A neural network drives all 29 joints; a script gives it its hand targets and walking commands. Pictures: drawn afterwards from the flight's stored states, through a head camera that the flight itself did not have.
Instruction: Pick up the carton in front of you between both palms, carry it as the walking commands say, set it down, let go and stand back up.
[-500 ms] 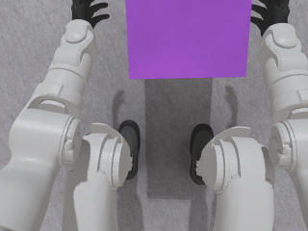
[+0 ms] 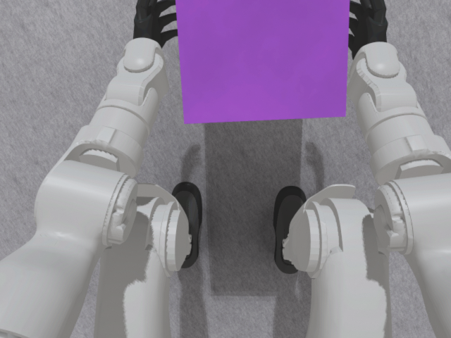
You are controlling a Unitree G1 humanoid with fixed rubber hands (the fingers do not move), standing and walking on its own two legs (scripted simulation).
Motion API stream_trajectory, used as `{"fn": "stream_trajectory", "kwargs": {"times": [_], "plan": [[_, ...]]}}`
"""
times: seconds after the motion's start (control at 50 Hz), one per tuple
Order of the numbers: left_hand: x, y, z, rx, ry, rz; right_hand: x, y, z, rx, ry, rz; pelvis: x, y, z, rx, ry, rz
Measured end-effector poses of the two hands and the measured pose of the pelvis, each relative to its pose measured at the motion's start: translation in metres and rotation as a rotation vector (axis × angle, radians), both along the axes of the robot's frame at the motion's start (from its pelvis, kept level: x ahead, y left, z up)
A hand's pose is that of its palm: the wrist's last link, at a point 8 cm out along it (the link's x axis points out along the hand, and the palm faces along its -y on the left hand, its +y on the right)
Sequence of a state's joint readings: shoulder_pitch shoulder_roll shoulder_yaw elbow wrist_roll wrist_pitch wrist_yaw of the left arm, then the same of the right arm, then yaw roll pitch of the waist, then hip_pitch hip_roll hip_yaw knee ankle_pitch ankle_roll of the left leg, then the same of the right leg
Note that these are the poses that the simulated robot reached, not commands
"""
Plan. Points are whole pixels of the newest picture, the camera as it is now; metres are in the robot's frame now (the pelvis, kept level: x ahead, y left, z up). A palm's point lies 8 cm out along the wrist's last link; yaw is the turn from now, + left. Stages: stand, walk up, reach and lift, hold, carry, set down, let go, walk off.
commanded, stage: reach and lift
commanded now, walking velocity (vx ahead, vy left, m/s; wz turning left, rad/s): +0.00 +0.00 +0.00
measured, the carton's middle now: (256, 60) +0.51 -0.04 -0.25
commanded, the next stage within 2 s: none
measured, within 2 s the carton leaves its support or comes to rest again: leaves its support in 0.30 s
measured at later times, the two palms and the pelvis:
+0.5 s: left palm (133, 27) +0.52 +0.11 -0.09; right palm (399, 38) +0.50 -0.19 -0.10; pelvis +0.00 +0.01 +0.01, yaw -3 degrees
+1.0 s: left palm out of the picture +0.49 +0.11 +0.08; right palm out of the picture +0.46 -0.19 +0.08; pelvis +0.02 +0.01 +0.14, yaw -5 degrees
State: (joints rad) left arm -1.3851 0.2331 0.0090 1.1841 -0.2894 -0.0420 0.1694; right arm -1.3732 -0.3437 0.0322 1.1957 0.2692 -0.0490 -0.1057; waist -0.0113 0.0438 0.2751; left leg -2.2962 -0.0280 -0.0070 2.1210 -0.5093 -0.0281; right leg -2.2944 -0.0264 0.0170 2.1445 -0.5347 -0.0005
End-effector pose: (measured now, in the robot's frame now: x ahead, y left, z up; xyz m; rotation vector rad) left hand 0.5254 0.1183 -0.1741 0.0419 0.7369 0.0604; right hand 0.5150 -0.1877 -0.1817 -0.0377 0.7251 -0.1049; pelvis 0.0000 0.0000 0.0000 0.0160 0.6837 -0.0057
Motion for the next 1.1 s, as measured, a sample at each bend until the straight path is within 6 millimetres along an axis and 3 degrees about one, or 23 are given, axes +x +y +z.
{"fn": "stream_trajectory", "kwargs": {"times": [0.26, 0.36, 0.48, 0.58, 0.66, 1.1], "plan": [[0.004, -0.004, 0.001, 0.015, 0.002, 0.071, 0.006, 0.001, 0.002, -0.012, 0.033, 0.006, -0.005, 0.000, -0.010, 0.001, -0.025, -0.019], [0.005, -0.002, 0.018, 0.016, -0.021, 0.069, 0.001, 0.004, 0.012, -0.003, 0.011, 0.003, -0.004, 0.001, -0.014, 0.000, -0.049, -0.030], [-0.008, -0.005, 0.071, -0.017, -0.071, 0.076, -0.015, 0.000, 0.068, 0.014, -0.039, -0.035, -0.001, 0.005, 0.001, -0.004, -0.059, -0.046], [-0.016, -0.015, 0.127, -0.048, -0.083, 0.071, -0.029, -0.009, 0.129, 0.028, -0.052, -0.088, 0.001, 0.008, 0.027, -0.005, -0.029, -0.053], [-0.022, -0.018, 0.162, -0.054, -0.065, 0.049, -0.037, -0.011, 0.165, 0.032, -0.033, -0.101, 0.003, 0.011, 0.051, 0.000, 0.002, -0.069], [-0.045, -0.011, 0.289, -0.059, -0.083, 0.053, -0.063, -0.003, 0.288, 0.048, -0.048, -0.121, 0.032, 0.011, 0.162, -0.007, 0.001, -0.077]]}}
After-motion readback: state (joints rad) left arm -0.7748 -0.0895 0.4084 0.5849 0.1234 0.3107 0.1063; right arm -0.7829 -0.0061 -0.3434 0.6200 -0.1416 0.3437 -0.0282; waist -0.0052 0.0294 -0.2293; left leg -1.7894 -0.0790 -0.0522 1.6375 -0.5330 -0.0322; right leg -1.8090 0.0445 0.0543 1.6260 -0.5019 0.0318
